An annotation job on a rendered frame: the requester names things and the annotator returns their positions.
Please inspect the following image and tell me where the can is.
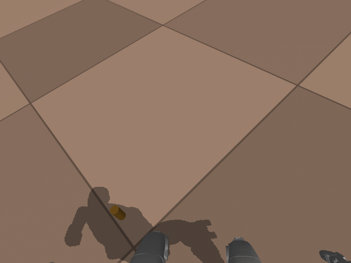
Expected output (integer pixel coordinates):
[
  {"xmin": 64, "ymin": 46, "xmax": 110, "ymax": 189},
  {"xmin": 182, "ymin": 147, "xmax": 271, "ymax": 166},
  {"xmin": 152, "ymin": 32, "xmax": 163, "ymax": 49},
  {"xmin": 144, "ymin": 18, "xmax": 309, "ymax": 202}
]
[{"xmin": 110, "ymin": 205, "xmax": 126, "ymax": 220}]

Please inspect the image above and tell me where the right robot hand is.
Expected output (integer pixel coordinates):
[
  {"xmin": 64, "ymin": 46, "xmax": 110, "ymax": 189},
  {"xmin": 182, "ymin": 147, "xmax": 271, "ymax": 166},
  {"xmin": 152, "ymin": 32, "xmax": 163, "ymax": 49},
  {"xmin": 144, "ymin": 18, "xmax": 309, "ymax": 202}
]
[{"xmin": 319, "ymin": 250, "xmax": 351, "ymax": 263}]

